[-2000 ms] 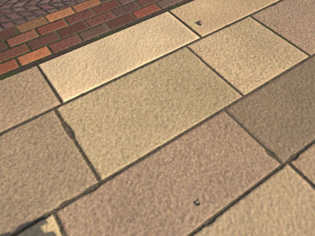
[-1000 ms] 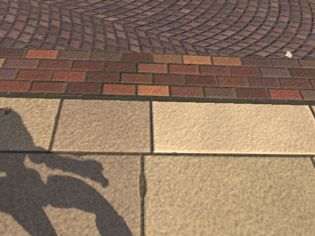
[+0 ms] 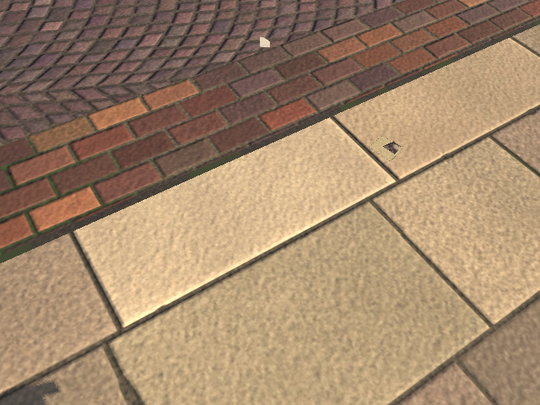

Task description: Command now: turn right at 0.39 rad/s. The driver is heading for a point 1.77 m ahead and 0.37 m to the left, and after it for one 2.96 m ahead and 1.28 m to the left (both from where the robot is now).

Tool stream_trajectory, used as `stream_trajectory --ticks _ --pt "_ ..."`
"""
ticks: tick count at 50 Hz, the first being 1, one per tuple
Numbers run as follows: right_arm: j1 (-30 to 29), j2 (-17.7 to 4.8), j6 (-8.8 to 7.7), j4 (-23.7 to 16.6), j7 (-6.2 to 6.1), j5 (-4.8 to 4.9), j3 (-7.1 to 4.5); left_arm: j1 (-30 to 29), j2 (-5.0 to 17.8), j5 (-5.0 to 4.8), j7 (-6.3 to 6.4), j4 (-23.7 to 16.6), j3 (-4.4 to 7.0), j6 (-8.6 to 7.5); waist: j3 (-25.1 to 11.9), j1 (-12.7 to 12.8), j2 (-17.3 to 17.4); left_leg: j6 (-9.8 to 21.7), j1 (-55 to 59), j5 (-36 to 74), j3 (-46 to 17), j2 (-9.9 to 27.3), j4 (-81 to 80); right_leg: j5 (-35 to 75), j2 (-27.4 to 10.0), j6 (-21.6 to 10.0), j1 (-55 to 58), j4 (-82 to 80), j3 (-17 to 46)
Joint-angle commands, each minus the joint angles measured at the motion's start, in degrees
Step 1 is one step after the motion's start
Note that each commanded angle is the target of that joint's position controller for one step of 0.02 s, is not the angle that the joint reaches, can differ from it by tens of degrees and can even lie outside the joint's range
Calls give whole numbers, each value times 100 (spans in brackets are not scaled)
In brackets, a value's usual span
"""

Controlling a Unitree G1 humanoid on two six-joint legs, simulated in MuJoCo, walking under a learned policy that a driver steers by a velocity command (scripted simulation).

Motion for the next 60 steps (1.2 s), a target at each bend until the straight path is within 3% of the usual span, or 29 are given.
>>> stream_trajectory --ticks 1,5,6,7,8,9,12,16,19,22,24,28,30,33,34,35,36,37,39,41,46,50,53,55,56,57,58,59,60 --pt "11 -1188 -20 -254 35 75 -343 -311 222 20 -52 -575 -10 -104 -772 -130 1346 1279 956 2410 -946 1283 -538 -165 43 -96 270 -947 -345" --pt "-17 -1023 -25 -70 92 271 -260 229 228 54 -92 -328 12 -109 -705 187 1158 857 509 2027 -738 1088 -13 1551 212 -572 1705 -3506 -529" --pt "259 -784 -71 29 120 171 -174 330 433 85 -56 -346 35 -118 -931 117 629 378 -85 1179 -452 819 445 2479 -260 -738 2648 -3634 152" --pt "348 -340 -142 -126 205 -179 2 320 974 149 39 -461 113 -107 -1117 -132 -1163 -236 -1247 -1409 138 215 1625 4771 -1693 -1301 3392 -3272 1677" --pt "-181 -626 -126 -238 127 -80 -82 267 675 321 -9 -425 17 -204 -1051 266 -1257 -408 -1396 -2404 -350 93 2194 4418 -2151 -2225 2467 -3464 2016" --pt "-298 -937 -79 -186 86 51 -173 101 513 360 -46 -413 -42 -313 -775 264 -867 -457 -1342 -2290 -492 137 2698 3907 -1882 -2258 2194 -3620 1767" --pt "-2 -887 70 84 8 36 -233 -400 424 187 -24 -288 -85 -447 -495 45 -692 -562 -1252 -1487 -624 144 2889 3680 -1345 -1831 1910 -3618 1144" --pt "64 -513 40 206 44 85 -101 -448 196 191 18 -132 -151 -411 -611 64 -641 -585 -568 -1082 -473 65 1917 3774 -1047 -1761 1860 -3461 745" --pt "24 -528 22 239 62 112 -72 -358 208 177 23 21 -164 -371 -619 134 -611 -527 -145 -831 -409 -2 903 3296 -1126 -1817 1919 -3396 1007" --pt "400 -682 -22 427 84 -13 -58 -114 83 146 8 248 -222 -402 -641 14 -229 -238 1071 617 -522 75 -232 647 -689 -1254 1267 -3432 914" --pt "545 -1141 -35 533 85 113 -219 -216 209 166 -9 176 -167 -422 -172 102 651 332 329 -1914 -689 125 -127 -1109 39 -952 772 -3056 200" --pt "751 -1067 -257 579 84 133 -191 -386 8 -6 -19 118 -133 -645 547 -13 1591 1148 -56 -3434 -2797 1369 -1621 -234 227 -834 203 -1257 -442" --pt "591 -1073 -283 520 77 197 -183 -326 -51 -59 -98 136 -122 -768 555 91 1424 1118 -53 -2874 -2679 1413 -1609 -424 44 -1054 362 -1595 -330" --pt "113 -872 -269 382 111 238 -122 675 43 16 -171 661 -11 -821 81 568 1026 601 -898 -1622 -1378 607 -692 882 191 -1110 2598 -2856 -434" --pt "-94 -516 -323 233 127 186 -10 1320 370 30 -147 810 90 -827 -138 773 169 264 -1543 -1109 -723 100 689 165 -576 -1355 3284 -3428 811" --pt "-228 -419 -432 -53 93 233 24 1785 962 34 -193 833 223 -854 -147 889 -1230 -2 -2634 -1257 -247 -416 2393 -664 -1784 -2089 3766 -4382 3133" --pt "-294 -732 -521 -123 81 332 -70 1743 756 90 -193 826 132 -924 101 804 -1047 46 -3340 -1885 -738 -273 3547 -715 -2256 -2530 3649 -4625 3932" --pt "-115 -787 -574 -52 131 382 -100 1530 473 75 -169 790 30 -981 336 590 -650 180 -3712 -1475 -919 -19 4002 -583 -2129 -2431 3693 -4542 3456" --pt "-126 -697 -643 43 219 267 -90 1252 384 92 -152 732 -25 -990 333 427 -224 318 -3799 -563 -823 278 3866 191 -1735 -2032 3609 -4608 2436" --pt "-231 -579 -636 43 339 204 -71 1236 198 116 -131 745 -107 -918 238 382 -286 244 -3379 -22 -629 389 3390 1529 -1365 -1785 3345 -4707 1549" --pt "-1151 -144 -601 -291 494 200 130 1558 486 64 5 879 -87 -819 311 614 -291 -74 -2378 1136 -136 70 1352 2512 -999 -1666 2604 -4839 439" --pt "-1544 -382 -596 -476 565 264 87 1748 662 -18 15 1031 -46 -825 500 585 -393 78 -1881 1485 -216 -67 585 2494 -1327 -1592 2655 -4875 403" --pt "-1291 -660 -607 -460 575 234 -20 1648 779 -10 19 1079 6 -782 223 261 -449 385 -1319 1120 -154 -251 371 4119 -1461 -1392 3151 -4239 263" --pt "116 -1009 -556 -62 473 218 -230 1554 787 42 42 1066 2 -704 -720 -499 -438 688 613 1000 102 -548 329 5642 -1128 -1152 2842 -2487 -79" --pt "1161 -1329 -511 151 387 169 -324 1580 584 153 68 928 -88 -695 -1509 -870 61 996 2446 847 -957 389 583 4112 -871 -968 1538 -740 -180" --pt "1397 -1805 -529 267 443 84 -379 2453 -356 103 9 833 -347 -796 -2495 -303 1865 1941 4101 -947 -4036 1850 -299 -373 287 -621 -451 1410 -3" --pt "1300 -1198 -539 256 445 134 -242 2026 284 -50 -25 914 -210 -920 -2280 -542 1444 1801 3785 -1842 -4829 1789 -1132 -726 140 -686 -1081 2069 693" --pt "833 -999 -550 245 424 151 -167 1341 614 -195 -45 694 -103 -976 -1217 -460 1106 1528 2945 -1582 -3908 1638 -1211 -262 -155 -749 -1500 2160 491" --pt "441 -905 -557 209 422 133 -131 1010 575 -155 -13 611 -125 -1010 -759 -265 529 1409 2073 -827 -3188 1430 -1285 286 -447 -778 -1296 1903 332"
